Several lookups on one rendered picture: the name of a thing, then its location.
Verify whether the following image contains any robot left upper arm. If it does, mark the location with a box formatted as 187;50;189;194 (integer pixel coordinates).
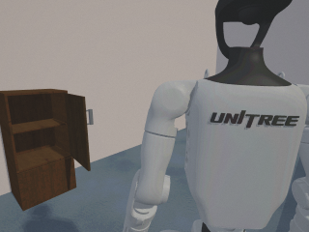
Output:
134;79;197;206

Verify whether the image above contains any robot right upper arm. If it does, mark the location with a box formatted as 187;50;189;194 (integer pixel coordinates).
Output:
292;83;309;211

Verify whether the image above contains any humanoid robot head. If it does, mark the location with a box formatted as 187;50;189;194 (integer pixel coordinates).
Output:
204;0;293;87

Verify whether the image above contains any handle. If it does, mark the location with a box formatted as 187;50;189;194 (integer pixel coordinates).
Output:
86;109;94;125

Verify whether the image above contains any left robot forearm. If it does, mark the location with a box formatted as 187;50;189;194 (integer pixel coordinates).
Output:
123;169;157;232

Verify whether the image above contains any cupboard door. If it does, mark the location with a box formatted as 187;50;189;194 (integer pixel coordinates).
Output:
64;93;91;171

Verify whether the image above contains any humanoid robot torso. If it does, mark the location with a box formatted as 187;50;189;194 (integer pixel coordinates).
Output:
184;69;307;232

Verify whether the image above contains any right robot forearm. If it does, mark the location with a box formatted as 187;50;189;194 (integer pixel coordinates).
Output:
289;204;309;232

